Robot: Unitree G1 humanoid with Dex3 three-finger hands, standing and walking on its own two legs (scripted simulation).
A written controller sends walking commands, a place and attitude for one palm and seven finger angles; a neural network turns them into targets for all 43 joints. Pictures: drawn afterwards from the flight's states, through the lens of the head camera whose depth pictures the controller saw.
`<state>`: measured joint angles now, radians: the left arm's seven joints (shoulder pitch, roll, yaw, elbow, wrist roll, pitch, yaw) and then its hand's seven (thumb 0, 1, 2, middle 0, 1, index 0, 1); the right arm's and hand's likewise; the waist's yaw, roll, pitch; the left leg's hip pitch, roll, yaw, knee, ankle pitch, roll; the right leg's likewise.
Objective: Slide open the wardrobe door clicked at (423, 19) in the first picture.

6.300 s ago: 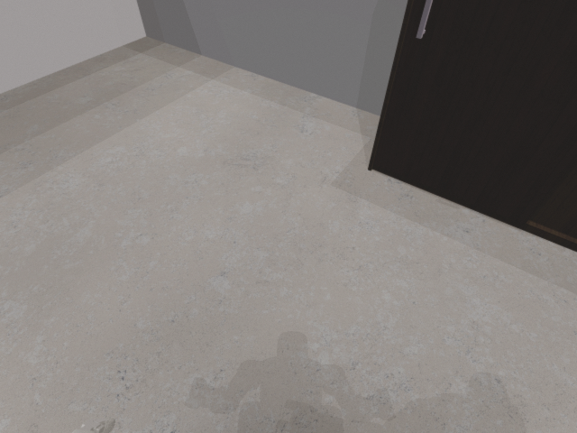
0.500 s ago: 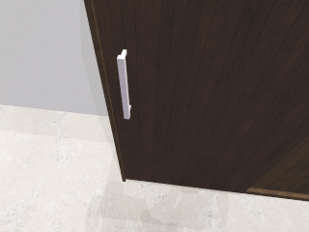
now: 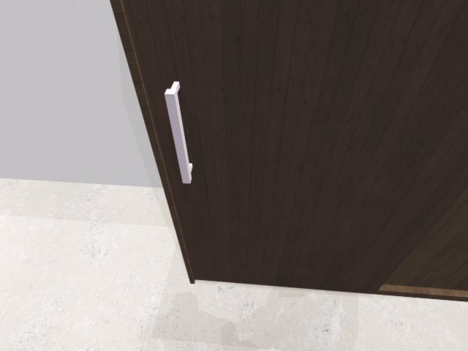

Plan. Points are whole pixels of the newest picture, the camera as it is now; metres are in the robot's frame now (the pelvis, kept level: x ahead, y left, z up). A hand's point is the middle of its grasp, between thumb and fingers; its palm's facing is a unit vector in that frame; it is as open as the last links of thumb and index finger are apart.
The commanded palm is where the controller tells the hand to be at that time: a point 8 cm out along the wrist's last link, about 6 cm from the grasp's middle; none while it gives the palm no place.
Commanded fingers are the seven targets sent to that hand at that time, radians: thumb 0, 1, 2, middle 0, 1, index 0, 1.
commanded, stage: look again from close up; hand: left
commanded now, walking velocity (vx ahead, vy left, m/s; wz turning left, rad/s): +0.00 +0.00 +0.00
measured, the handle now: (181, 137) +0.53 +0.15 +0.09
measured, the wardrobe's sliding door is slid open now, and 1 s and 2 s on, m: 0.00 0.00 0.00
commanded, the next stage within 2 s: shuffle to correct the standing spot in 1.86 s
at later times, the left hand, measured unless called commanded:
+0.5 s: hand out of the picture -0.04 +0.14 -0.17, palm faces +0.05 -0.99 -0.16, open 7.4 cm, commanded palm none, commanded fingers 0.00 0.90 0.90 -0.20 -0.30 -0.20 -0.30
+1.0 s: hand out of the picture -0.05 +0.14 -0.17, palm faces +0.08 -0.99 -0.15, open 7.4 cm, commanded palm none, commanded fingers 0.00 0.90 0.90 -0.20 -0.30 -0.20 -0.30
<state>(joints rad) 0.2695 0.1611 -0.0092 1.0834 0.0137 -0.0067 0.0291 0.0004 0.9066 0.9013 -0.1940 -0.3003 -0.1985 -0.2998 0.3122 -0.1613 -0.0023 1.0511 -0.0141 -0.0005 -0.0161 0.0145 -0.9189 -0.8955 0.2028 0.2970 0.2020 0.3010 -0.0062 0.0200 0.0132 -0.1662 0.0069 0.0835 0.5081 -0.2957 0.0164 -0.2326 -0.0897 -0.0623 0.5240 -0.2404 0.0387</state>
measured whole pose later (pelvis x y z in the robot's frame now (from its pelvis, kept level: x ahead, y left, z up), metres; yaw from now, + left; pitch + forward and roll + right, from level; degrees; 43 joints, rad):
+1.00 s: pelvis -0.03 -0.01 +0.00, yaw +1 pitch -2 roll +0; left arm 0.35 0.11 0.02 1.09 0.02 -0.01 0.03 0.00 0.91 0.90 -0.19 -0.30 -0.20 -0.30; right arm 0.36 -0.10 -0.01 1.09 -0.01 0.00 -0.02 0.01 -0.90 -0.90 0.20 0.30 0.20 0.30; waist 0.01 -0.01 0.01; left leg -0.23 0.02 0.07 0.48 -0.22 0.00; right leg -0.27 -0.07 -0.08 0.47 -0.16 0.01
